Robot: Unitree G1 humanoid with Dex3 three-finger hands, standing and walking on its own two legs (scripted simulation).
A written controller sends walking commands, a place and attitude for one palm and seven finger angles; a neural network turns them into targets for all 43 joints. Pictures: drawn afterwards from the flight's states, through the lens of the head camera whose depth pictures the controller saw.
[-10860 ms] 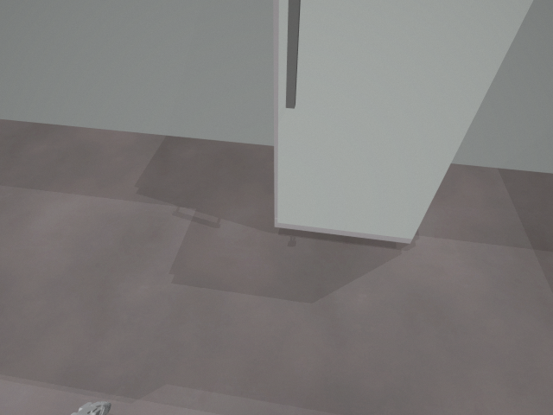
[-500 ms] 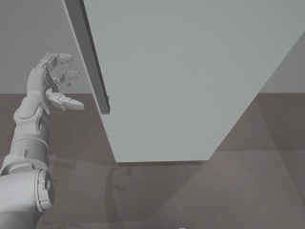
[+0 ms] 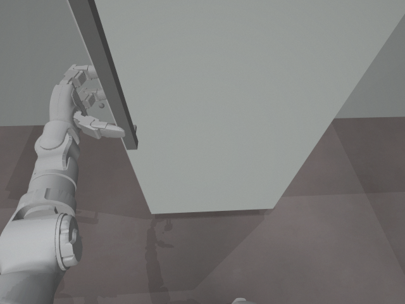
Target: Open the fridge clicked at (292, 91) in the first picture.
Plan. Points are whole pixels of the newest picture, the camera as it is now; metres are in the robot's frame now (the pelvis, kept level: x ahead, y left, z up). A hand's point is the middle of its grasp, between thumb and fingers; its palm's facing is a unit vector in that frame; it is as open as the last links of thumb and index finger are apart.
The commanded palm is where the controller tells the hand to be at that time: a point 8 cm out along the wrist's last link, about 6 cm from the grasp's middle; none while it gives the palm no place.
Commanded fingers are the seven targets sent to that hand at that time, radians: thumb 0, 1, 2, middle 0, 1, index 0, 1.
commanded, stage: feel for the door with the fingertips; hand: left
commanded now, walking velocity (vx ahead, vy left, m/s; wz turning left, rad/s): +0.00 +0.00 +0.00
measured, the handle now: (105, 54) +0.51 +0.17 +0.20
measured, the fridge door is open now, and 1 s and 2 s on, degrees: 0 0 0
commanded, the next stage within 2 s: slide the fingers in behind the handle in 0.24 s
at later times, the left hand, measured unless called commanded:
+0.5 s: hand (100, 102) +0.48 +0.19 +0.13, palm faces +0.01 -1.00 -0.01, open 13.6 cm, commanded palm +0.45 +0.24 +0.13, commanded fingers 0.00 -0.50 0.30 -0.30 -1.20 -0.30 -1.20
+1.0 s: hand (110, 108) +0.46 +0.17 +0.12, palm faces +0.01 -1.00 -0.01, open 14.0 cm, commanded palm +0.43 +0.22 +0.13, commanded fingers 0.00 -0.50 0.30 -0.30 -1.20 -0.30 -1.20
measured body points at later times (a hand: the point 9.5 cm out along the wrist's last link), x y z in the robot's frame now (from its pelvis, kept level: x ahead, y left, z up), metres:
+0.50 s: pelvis -0.01 +0.00 +0.00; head +0.07 +0.00 +0.44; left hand +0.47 +0.25 +0.13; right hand +0.02 -0.27 -0.12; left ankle -0.03 +0.10 -0.72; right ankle +0.03 -0.12 -0.72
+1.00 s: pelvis +0.00 +0.01 +0.00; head +0.06 +0.01 +0.45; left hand +0.45 +0.22 +0.13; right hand +0.07 -0.25 -0.12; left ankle -0.03 +0.10 -0.72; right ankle +0.03 -0.12 -0.72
